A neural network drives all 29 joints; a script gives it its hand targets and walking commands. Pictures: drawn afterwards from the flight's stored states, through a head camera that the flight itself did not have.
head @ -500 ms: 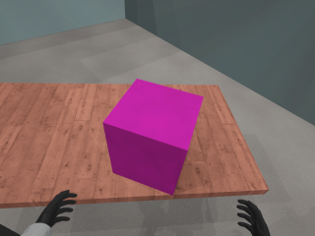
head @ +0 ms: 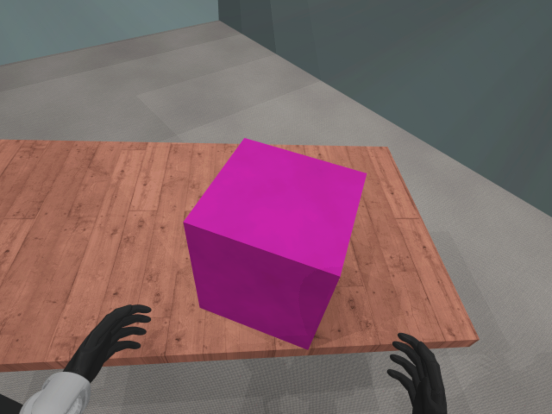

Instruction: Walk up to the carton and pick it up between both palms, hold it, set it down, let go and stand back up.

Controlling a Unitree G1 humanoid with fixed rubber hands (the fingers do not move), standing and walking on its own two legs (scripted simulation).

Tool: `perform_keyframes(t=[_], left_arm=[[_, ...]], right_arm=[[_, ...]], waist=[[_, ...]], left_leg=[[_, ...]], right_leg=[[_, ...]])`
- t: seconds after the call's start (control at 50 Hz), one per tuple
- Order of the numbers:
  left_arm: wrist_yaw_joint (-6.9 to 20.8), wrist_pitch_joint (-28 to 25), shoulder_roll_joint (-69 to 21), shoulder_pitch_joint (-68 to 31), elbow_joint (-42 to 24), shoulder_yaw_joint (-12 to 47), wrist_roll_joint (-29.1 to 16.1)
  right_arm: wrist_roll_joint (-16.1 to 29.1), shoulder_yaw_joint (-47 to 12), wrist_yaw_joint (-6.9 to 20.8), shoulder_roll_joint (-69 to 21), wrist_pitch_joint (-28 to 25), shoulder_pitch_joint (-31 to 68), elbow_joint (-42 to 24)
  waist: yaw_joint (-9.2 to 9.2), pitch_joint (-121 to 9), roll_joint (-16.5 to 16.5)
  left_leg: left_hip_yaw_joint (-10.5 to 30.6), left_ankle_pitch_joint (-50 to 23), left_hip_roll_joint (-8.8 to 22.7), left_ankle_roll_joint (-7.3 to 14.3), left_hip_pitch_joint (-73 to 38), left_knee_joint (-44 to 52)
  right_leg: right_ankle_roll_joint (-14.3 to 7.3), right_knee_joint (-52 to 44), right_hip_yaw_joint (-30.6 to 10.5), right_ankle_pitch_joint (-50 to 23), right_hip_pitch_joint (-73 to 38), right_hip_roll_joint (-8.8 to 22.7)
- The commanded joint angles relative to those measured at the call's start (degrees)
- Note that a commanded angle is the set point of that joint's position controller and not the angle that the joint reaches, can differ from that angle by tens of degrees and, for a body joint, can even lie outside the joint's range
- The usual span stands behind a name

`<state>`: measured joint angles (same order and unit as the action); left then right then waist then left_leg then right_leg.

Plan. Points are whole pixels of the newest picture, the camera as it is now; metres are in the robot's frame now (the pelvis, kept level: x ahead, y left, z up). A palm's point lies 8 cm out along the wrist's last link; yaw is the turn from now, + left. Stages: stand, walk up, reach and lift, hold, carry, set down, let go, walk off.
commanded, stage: reach and lift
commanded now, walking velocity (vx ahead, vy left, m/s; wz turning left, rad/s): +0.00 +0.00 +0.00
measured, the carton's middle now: (276, 245) +0.38 +0.00 +0.00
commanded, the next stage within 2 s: none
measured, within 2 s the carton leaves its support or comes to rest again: neither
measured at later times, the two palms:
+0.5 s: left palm (91, 322) +0.23 +0.26 +0.01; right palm (395, 349) +0.19 -0.15 +0.04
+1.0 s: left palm (100, 279) +0.27 +0.24 +0.06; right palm (400, 307) +0.23 -0.15 +0.07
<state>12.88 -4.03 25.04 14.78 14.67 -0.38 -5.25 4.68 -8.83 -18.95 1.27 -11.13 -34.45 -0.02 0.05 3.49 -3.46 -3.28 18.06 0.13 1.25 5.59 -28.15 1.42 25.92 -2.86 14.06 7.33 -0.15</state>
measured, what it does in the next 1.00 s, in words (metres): stands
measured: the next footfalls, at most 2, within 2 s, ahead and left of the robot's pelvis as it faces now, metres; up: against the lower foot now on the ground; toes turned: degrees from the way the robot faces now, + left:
none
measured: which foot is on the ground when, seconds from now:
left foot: down 0.00-1.00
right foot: down 0.00-1.00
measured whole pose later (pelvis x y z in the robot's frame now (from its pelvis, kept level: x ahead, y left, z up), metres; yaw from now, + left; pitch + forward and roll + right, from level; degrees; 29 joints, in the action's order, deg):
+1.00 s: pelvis +0.02 +0.01 +0.00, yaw +0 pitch -4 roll -2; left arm 11.9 12.9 25.6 4.5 -2.6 -0.4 -9.1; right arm 8.6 -5.9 -21.8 1.0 0.9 -13.6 -3.5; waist 0.0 3.5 -3.4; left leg -3.3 19.5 0.2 2.1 4.2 -28.0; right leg 2.5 22.6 -2.9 13.7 4.5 -0.1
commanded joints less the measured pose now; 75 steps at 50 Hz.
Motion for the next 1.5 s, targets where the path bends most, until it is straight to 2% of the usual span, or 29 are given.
perform_keyframes(t=[0.0,0.1,0.18,0.22,0.3,0.4,0.46,0.5,0.54,0.58,0.62,0.64,0.68,0.72,0.78,0.8,0.82,0.84,0.86,0.9,1.0,1.04,1.16,1.18,1.22,1.26,1.38,1.46,1.48], left_arm=[[1.1,-3.8,14.9,-3.6,-13.3,-11.0,-7.5],[0.4,-3.3,13.0,-3.5,-18.8,-8.6,-7.0],[0.5,-1.6,13.6,-8.5,-15.8,-8.5,-8.4],[0.6,-0.8,15.4,-7.8,-16.8,-9.3,-8.0],[-0.7,-0.2,12.1,-7.6,-22.3,-7.7,-8.7],[-0.7,1.7,13.6,-8.1,-23.3,-8.0,-8.7],[-1.7,3.6,11.9,-6.4,-27.8,-7.5,-9.0],[-1.4,4.2,12.0,-6.8,-26.1,-8.8,-8.6],[-1.6,5.3,11.8,-8.0,-28.0,-7.1,-9.1],[-1.4,6.4,12.9,-7.2,-29.1,-8.4,-8.6],[-2.2,7.5,11.8,-10.5,-33.4,-5.8,-9.7],[-2.3,8.5,11.2,-8.7,-34.0,-6.2,-9.9],[-1.8,9.9,12.0,-12.2,-31.4,-7.2,-10.0],[-1.4,10.9,12.4,-10.8,-31.0,-6.9,-9.2],[-1.7,12.2,12.1,-14.7,-32.0,-6.7,-9.7],[-1.7,12.4,13.1,-16.3,-29.5,-8.6,-8.9],[-1.6,12.2,12.8,-16.6,-31.7,-5.7,-10.8],[-1.3,12.5,13.1,-19.7,-27.0,-7.3,-10.5],[-1.7,13.7,12.6,-20.2,-27.5,-5.9,-11.0],[-1.7,15.9,12.1,-23.0,-25.7,-6.5,-11.0],[-1.3,20.2,12.5,-28.6,-20.6,-8.0,-9.9],[-1.4,21.3,13.3,-29.6,-26.4,-8.2,-10.1],[-1.4,25.3,12.1,-38.6,-19.8,-6.3,-11.4],[-1.1,25.7,14.0,-45.8,-14.2,-7.5,-12.3],[-0.5,26.6,11.6,-42.2,-12.9,-6.7,-11.2],[0.3,27.7,13.4,-46.5,-9.7,-8.3,-10.1],[-0.6,29.1,13.1,-53.5,-16.9,-6.3,-11.6],[-0.8,29.2,12.5,-56.6,-9.8,-5.4,-10.8],[-0.7,29.4,13.4,-59.6,-8.8,-4.5,-10.9]], right_arm=[[2.5,-6.0,-1.1,-6.3,-5.1,-0.2,-12.1],[3.8,-0.6,-1.1,-4.3,-5.8,1.8,-8.9],[3.1,-1.0,-1.7,-3.5,-3.0,7.9,-8.5],[4.2,-1.6,-2.2,-4.1,-1.5,4.5,-10.2],[3.3,2.3,-1.8,-1.9,-0.8,6.3,-7.4],[3.0,2.3,-2.1,-1.5,0.8,7.3,-8.5],[3.8,4.0,-2.1,0.4,-0.6,6.8,-9.0],[4.7,1.4,-2.1,0.8,-0.3,10.1,-9.4],[5.0,4.3,-1.9,1.8,-0.8,10.2,-8.2],[4.6,4.1,-2.3,2.7,0.1,11.1,-10.9],[6.0,4.8,-1.9,2.8,0.2,12.3,-10.1],[5.7,5.9,-1.9,4.6,-0.2,12.9,-12.0],[6.0,4.1,-2.3,2.8,1.8,15.3,-11.6],[6.3,3.4,-2.7,1.6,2.7,12.2,-9.3],[6.1,5.2,-2.8,3.0,4.4,17.5,-11.8],[6.5,5.4,-2.5,3.5,5.6,18.9,-10.5],[6.0,6.7,-2.9,3.0,6.3,19.1,-13.0],[5.8,5.7,-2.7,3.2,7.6,22.5,-12.2],[5.3,8.2,-2.8,3.6,8.7,22.6,-11.4],[6.0,6.0,-3.1,2.0,10.3,25.9,-13.7],[5.5,8.2,-3.1,3.7,17.2,31.5,-13.6],[6.7,8.5,-3.4,3.3,19.6,30.7,-16.6],[5.8,11.0,-3.8,5.3,26.2,38.7,-14.6],[5.8,11.9,-4.0,5.5,27.7,47.4,-14.5],[5.8,11.4,-4.3,4.2,28.7,43.4,-13.1],[6.0,10.2,-4.9,4.3,31.3,47.7,-12.2],[5.7,15.9,-5.1,5.6,33.9,54.5,-13.0],[6.9,13.6,-4.2,4.5,35.2,58.7,-8.8],[6.8,15.4,-4.4,5.3,35.9,60.8,-6.7]], waist=[[6.65,0.0,8.0],[4.35,0.5,13.1],[2.82,0.6,10.0],[4.52,-1.0,11.4],[1.33,-0.3,12.7],[1.54,-3.2,12.1],[-0.32,-6.0,14.8],[2.87,-7.7,12.8],[-0.31,-4.8,14.8],[1.25,-6.2,12.3],[-0.68,-8.0,15.8],[-0.72,-10.3,13.5],[0.13,-8.2,13.0],[-2.24,-5.3,13.4],[-2.26,-6.5,14.2],[-1.26,-7.1,12.6],[-3.01,-7.3,10.7],[-1.81,-7.6,10.9],[-3.43,-5.8,11.2],[-1.33,-6.8,10.4],[-2.72,-4.0,8.2],[-3.08,-7.9,10.6],[-5.45,-7.2,9.1],[-4.67,-7.1,7.1],[-5.5,-5.2,8.0],[-3.9,-5.1,5.1],[-8.34,-12.5,7.8],[-8.07,-11.9,7.4],[-9.73,-11.9,8.5]], left_leg=[[0.7,-10.6,2.5,-1.4,-1.0,2.1],[1.3,-13.4,3.5,-3.4,-2.4,3.3],[1.1,-8.6,3.3,-2.1,0.1,3.4],[0.4,-8.1,3.0,-1.7,-0.5,4.3],[1.5,-16.5,4.0,-4.1,-2.6,4.2],[1.1,-18.7,3.8,-3.6,-3.8,4.4],[2.0,-30.9,4.2,-5.9,-6.9,2.7],[1.3,-30.9,3.4,-4.7,-7.2,1.7],[2.4,-35.8,4.6,-6.6,-8.8,3.3],[2.6,-38.1,4.3,-6.0,-8.8,2.7],[2.5,-42.2,4.2,-7.3,-11.2,1.0],[2.3,-43.5,4.5,-7.3,-12.4,1.1],[1.4,-38.2,2.9,-6.1,-9.2,2.6],[1.9,-37.2,3.6,-6.1,-10.9,3.0],[1.2,-36.6,2.8,-6.5,-12.0,3.2],[0.8,-33.5,2.4,-5.4,-10.7,4.0],[1.4,-31.2,3.7,-5.5,-10.1,4.7],[0.7,-28.1,3.0,-4.5,-8.6,5.5],[0.8,-28.4,3.3,-5.0,-8.2,5.8],[0.2,-26.0,2.3,-3.8,-6.5,6.4],[-0.2,-20.3,2.6,-3.0,-6.5,7.8],[-0.8,-23.6,2.5,-3.1,-6.0,8.3],[-0.7,-16.8,2.7,-2.6,-2.7,9.7],[-1.3,-10.9,1.5,-0.8,0.2,10.1],[-1.2,-10.2,1.4,-0.9,1.1,10.7],[-1.2,-9.7,1.3,0.7,1.0,11.4],[-0.5,-14.2,1.7,-0.6,-0.6,10.4],[0.2,-12.6,2.1,0.1,1.7,9.9],[-0.5,-10.9,1.5,0.3,1.9,10.3]], right_leg=[[-2.2,-6.8,-3.0,-14.9,0.4,4.9],[-4.5,-7.6,-1.1,-9.8,-0.8,2.4],[-3.9,-8.2,-1.8,-8.0,-1.0,3.2],[-3.5,-7.6,-2.3,-7.8,-3.0,3.5],[-5.1,-7.2,-1.0,-12.1,-2.1,1.5],[-3.5,-7.2,-0.6,-15.6,-5.0,1.3],[-3.5,-6.8,-0.5,-19.9,-3.3,0.0],[-3.7,-7.4,-0.8,-23.8,-4.9,0.9],[-2.9,-7.3,-0.2,-19.3,-2.3,-0.8],[-2.3,-6.9,-0.3,-23.2,-2.9,-0.7],[-2.6,-6.6,-0.4,-20.3,-1.3,-1.5],[-2.7,-7.4,0.2,-20.8,-0.9,-1.5],[-2.0,-7.2,0.2,-25.3,-4.5,-0.8],[-1.6,-7.9,-0.1,-25.3,-4.5,-0.2],[-1.8,-8.2,0.3,-25.0,-4.4,-0.4],[-1.8,-8.5,0.7,-24.0,-5.1,-0.2],[-1.8,-8.6,0.6,-21.6,-5.8,-0.3],[-2.4,-9.3,0.4,-21.9,-6.9,0.4],[-1.7,-8.4,0.7,-21.7,-5.3,0.1],[-1.4,-8.5,0.3,-24.5,-7.8,0.5],[-1.5,-9.9,0.8,-22.6,-7.1,1.2],[-1.1,-8.4,0.5,-24.5,-9.8,1.1],[-1.0,-8.1,0.8,-20.2,-9.3,0.7],[-1.4,-9.2,1.2,-20.3,-9.1,1.8],[-0.7,-8.5,0.3,-20.7,-10.1,1.8],[-0.3,-9.2,0.3,-23.7,-12.2,2.5],[-1.1,-7.4,1.4,-26.5,-13.5,1.1],[-1.7,-7.8,1.3,-25.4,-13.5,1.2],[-1.3,-7.7,1.7,-24.1,-13.4,1.1]])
